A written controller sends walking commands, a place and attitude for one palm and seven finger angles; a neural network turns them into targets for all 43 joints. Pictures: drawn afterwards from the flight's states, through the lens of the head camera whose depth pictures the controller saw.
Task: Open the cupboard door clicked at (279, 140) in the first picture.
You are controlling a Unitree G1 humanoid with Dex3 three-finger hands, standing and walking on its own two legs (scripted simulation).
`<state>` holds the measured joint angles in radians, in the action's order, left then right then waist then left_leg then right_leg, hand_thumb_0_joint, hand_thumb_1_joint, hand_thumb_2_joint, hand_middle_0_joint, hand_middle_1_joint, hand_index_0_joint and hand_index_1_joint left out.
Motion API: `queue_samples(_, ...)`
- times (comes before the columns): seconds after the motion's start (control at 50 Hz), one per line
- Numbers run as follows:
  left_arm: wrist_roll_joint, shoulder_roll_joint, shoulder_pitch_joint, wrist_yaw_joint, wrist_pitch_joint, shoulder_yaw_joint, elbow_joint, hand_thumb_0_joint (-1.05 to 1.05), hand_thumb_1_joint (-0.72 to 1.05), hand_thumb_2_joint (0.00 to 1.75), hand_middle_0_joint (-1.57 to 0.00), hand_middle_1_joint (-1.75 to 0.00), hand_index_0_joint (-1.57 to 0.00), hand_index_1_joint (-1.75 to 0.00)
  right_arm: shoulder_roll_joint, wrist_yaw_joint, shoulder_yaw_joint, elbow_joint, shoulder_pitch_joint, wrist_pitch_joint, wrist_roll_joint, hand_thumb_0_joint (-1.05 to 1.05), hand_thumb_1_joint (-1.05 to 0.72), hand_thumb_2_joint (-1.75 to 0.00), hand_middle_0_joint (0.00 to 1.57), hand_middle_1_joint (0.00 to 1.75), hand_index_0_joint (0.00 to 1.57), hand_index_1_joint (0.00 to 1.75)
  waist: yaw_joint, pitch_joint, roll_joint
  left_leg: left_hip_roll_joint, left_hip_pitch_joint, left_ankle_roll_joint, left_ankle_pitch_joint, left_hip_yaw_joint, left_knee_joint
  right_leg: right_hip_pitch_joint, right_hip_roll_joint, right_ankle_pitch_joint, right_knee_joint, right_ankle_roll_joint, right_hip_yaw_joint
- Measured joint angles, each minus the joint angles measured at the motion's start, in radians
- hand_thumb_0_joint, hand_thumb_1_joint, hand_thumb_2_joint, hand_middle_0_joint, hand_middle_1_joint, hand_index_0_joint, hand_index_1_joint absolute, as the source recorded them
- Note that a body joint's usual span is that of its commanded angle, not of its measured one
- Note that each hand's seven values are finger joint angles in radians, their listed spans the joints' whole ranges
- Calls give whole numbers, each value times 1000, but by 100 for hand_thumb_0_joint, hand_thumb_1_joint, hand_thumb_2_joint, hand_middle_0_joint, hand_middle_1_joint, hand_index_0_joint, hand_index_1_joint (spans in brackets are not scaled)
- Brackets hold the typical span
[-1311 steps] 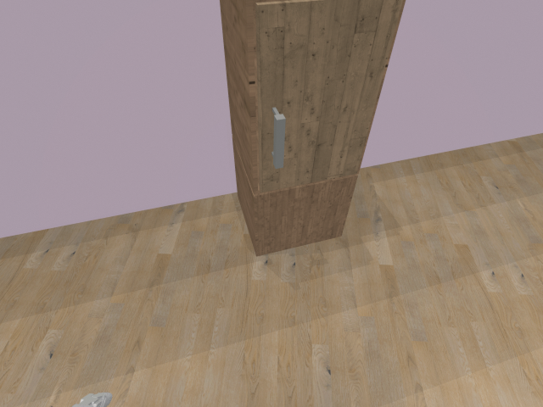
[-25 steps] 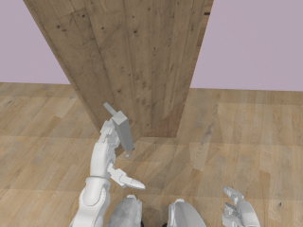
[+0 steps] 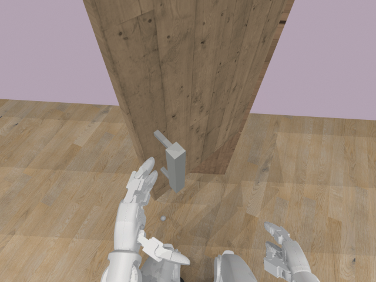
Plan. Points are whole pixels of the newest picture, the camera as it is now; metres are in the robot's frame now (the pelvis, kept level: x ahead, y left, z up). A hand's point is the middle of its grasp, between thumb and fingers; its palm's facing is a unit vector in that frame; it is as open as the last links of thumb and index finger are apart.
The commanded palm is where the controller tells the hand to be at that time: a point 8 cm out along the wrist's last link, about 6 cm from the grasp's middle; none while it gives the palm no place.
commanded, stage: slide the hand sideways off the handle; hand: left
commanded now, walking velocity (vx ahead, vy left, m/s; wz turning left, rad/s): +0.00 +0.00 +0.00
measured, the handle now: (169, 163) +0.35 +0.07 +0.03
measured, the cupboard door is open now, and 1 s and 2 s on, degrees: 45 45 45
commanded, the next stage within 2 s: draw the hand back to the body in 0.40 s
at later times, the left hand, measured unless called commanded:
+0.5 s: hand (144, 242) +0.20 +0.10 +0.01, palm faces +0.04 -1.00 +0.01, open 16.3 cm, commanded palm +0.18 +0.16 +0.02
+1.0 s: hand (101, 233) +0.19 +0.14 +0.13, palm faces +0.06 -1.00 -0.07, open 16.2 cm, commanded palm +0.16 +0.20 +0.14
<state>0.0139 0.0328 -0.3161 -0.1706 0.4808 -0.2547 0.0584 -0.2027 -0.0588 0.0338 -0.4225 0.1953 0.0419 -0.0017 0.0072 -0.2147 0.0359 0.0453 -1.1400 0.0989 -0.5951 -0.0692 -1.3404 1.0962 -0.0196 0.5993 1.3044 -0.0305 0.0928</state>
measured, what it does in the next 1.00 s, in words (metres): rises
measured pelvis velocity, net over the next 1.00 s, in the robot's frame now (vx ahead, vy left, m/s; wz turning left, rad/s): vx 0.02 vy -0.04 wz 0.04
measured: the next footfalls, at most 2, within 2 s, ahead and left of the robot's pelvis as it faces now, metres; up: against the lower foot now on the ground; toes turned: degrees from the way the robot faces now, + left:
none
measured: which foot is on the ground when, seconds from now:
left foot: down 0.00-1.00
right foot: down 0.00-1.00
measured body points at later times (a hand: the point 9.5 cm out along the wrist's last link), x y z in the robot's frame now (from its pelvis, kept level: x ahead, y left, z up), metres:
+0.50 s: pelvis +0.00 -0.03 -0.01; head +0.10 -0.01 +0.43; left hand +0.19 +0.15 +0.01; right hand +0.21 -0.25 -0.09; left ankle +0.02 +0.04 -0.61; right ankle +0.01 -0.11 -0.61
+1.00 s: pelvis +0.02 -0.04 +0.05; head +0.05 -0.03 +0.50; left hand +0.18 +0.19 +0.13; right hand +0.21 -0.28 -0.01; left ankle +0.02 +0.04 -0.61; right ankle +0.01 -0.11 -0.61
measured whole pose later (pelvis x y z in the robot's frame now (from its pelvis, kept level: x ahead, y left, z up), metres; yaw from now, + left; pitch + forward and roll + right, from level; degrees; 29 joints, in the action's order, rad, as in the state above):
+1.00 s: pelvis +0.02 -0.04 +0.05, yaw +2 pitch +14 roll -3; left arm -0.26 0.26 -0.64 0.14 0.37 0.10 -0.26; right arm -0.24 0.06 0.02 -0.42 0.27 -0.04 0.06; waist -0.02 -0.21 0.04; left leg 0.01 -0.84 0.05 -0.53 0.02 -1.13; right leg 0.77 -0.07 0.53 1.04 -0.09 0.15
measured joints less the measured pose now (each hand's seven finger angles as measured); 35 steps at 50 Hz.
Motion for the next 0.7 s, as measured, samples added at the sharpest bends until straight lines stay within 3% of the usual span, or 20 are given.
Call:
queue_samples(0.12,18,34,-30,20,14,24,-6,-1,-50,30,-15,-30,-16,-30,0,12,-4,1,-8,-8,-5,1,-90,-90,21,30,20,30,-2,2,-19,-3,-29,1,-12,10,-31,26,-2,15,29,-11,12)
queue_samples(0.28,-68,84,-129,81,32,108,-110,-1,-50,30,-15,-30,-15,-30,-8,25,-14,-5,-8,-22,4,1,-90,-90,20,30,20,30,0,0,-6,-12,-27,-5,-19,30,-38,18,-14,20,25,-27,31)
queue_samples(0.42,-101,102,-198,177,33,141,-112,-1,-50,30,-15,-30,-15,-30,-7,46,-15,-9,-4,-50,7,1,-90,-90,21,30,20,30,-2,-8,-16,-19,-28,-18,-20,42,-39,19,-22,23,25,-45,43)
queue_samples(0.56,-141,136,-190,198,60,189,-137,-1,-50,30,-15,-30,-15,-30,-9,58,-21,-24,-21,-89,4,1,-90,-90,21,30,20,30,-5,-9,-21,-26,-65,-36,-31,64,-82,48,-28,36,60,-66,68)
queue_samples(0.62,-159,163,-180,214,35,222,-194,-1,-50,30,-15,-30,-15,-30,-5,64,-23,-28,-22,-81,12,1,-90,-90,20,30,20,30,0,-3,-16,-30,-46,-42,-30,69,-76,29,-33,33,53,-73,72)
queue_samples(0.7,-192,188,-207,247,-47,272,-265,-1,-50,30,-15,-30,-15,-30,5,75,-18,-23,-1,-51,35,1,-90,-90,20,30,20,30,0,-1,1,-30,40,-45,-10,72,-9,-56,-38,13,-16,-73,67)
